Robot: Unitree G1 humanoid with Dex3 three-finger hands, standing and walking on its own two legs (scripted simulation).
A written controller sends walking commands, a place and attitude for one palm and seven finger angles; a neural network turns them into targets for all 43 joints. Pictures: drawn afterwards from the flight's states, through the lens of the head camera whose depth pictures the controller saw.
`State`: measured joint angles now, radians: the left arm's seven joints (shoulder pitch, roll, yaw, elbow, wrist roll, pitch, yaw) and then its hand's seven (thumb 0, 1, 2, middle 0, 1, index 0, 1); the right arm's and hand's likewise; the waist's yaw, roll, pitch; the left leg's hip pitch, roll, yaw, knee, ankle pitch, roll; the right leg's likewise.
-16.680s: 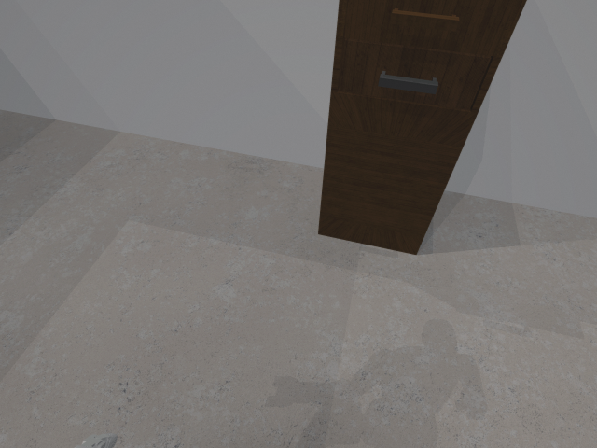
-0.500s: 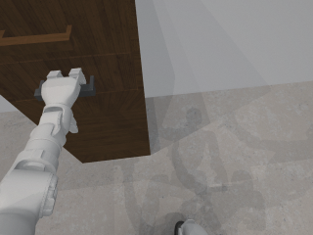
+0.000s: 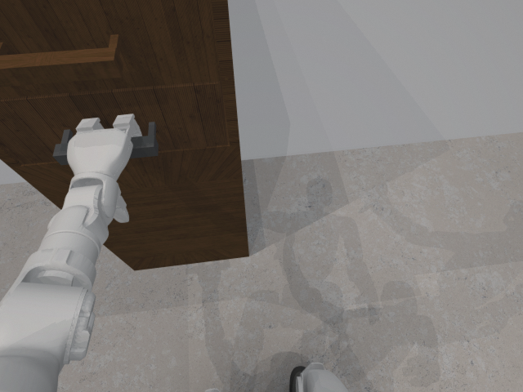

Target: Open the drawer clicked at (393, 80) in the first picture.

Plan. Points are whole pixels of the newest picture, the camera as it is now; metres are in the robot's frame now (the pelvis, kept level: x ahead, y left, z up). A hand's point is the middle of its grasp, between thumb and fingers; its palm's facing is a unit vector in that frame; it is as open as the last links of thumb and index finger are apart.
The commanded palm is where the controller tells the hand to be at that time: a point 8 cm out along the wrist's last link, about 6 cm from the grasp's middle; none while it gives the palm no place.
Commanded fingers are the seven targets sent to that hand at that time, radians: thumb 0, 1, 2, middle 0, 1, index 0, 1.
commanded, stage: lower the fingers behind the handle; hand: left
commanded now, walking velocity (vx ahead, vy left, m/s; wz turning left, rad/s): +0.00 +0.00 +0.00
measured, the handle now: (109, 140) +0.52 +0.24 +0.03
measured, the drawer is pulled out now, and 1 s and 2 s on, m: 0.00 0.00 0.04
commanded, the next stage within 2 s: close the thumb around the handle in 0.02 s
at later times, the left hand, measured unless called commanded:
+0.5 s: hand (116, 171) +0.46 +0.23 +0.02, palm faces -0.02 -0.02 -1.00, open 9.8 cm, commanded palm +0.44 +0.23 +0.07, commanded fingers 0.00 0.62 0.78 -0.38 -1.32 -0.38 -1.32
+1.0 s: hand (118, 173) +0.46 +0.22 +0.01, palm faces -0.04 -0.01 -1.00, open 6.1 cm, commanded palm +0.43 +0.23 +0.07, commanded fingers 0.00 0.90 0.90 -0.40 -1.35 -0.40 -1.35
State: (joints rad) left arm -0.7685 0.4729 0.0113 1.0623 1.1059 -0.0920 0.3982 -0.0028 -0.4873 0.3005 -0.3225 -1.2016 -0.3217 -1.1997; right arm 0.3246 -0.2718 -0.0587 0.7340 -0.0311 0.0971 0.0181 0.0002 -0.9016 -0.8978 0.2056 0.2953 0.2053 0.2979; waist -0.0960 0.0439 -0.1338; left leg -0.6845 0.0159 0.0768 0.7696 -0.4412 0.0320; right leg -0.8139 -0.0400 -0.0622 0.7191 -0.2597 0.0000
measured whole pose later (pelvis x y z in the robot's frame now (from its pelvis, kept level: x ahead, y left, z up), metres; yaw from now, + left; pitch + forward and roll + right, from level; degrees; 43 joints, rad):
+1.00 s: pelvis +0.00 -0.01 +0.00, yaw +0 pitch +20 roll +0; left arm -0.75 0.48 0.01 1.05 1.11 -0.09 0.40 0.00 0.66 0.80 -0.35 -1.34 -0.36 -1.33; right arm 0.31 -0.28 -0.06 0.74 -0.03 0.09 0.01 0.00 -0.90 -0.90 0.21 0.30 0.21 0.30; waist -0.09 0.05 -0.12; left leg -0.66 0.02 0.08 0.75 -0.43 0.02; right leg -0.80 -0.03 -0.06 0.71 -0.26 -0.01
